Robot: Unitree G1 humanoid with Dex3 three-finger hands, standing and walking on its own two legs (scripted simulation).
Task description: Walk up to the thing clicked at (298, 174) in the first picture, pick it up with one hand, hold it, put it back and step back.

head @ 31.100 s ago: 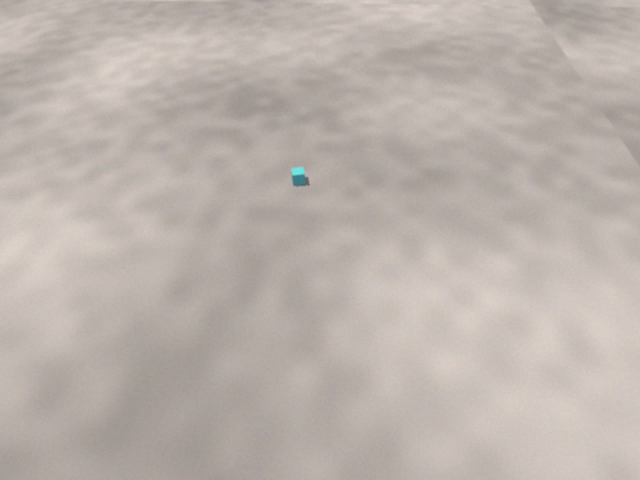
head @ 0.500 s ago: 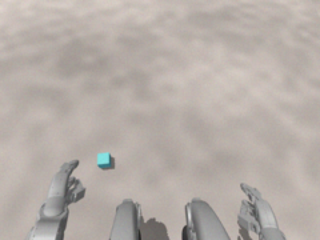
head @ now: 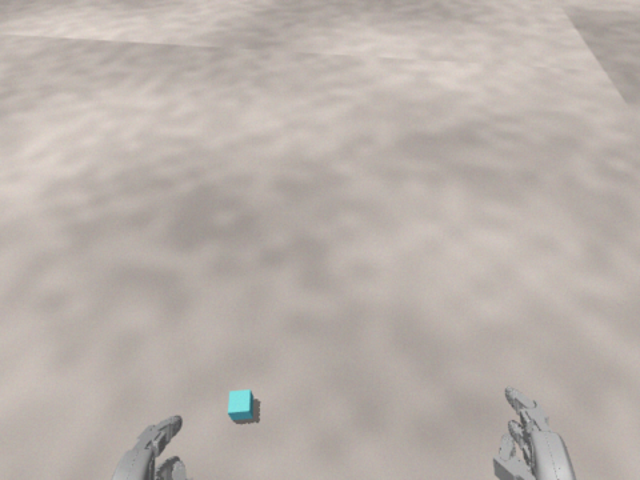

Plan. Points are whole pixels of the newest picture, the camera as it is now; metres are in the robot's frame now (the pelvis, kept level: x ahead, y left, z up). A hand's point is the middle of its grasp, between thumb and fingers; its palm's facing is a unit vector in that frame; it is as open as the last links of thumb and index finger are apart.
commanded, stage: home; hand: left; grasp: from above
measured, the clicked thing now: (241, 404) +0.49 +0.27 -0.69
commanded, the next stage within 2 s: stand in 1.92 s
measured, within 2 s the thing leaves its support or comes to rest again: neither
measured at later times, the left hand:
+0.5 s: hand out of the picture +0.16 +0.17 -0.05, palm faces +0.06 -0.98 -0.20, open 7.4 cm
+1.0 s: hand out of the picture +0.16 +0.17 -0.05, palm faces +0.05 -0.98 -0.20, open 7.4 cm
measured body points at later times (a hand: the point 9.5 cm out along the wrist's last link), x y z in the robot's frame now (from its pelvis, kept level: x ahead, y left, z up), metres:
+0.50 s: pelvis +0.00 -0.01 +0.00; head +0.00 +0.00 +0.45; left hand +0.15 +0.23 -0.03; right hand +0.15 -0.25 -0.06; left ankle +0.02 +0.12 -0.68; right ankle +0.00 -0.14 -0.68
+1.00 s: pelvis +0.00 -0.01 +0.00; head +0.01 +0.00 +0.45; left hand +0.15 +0.22 -0.03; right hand +0.16 -0.25 -0.06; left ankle +0.02 +0.12 -0.68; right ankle +0.00 -0.14 -0.68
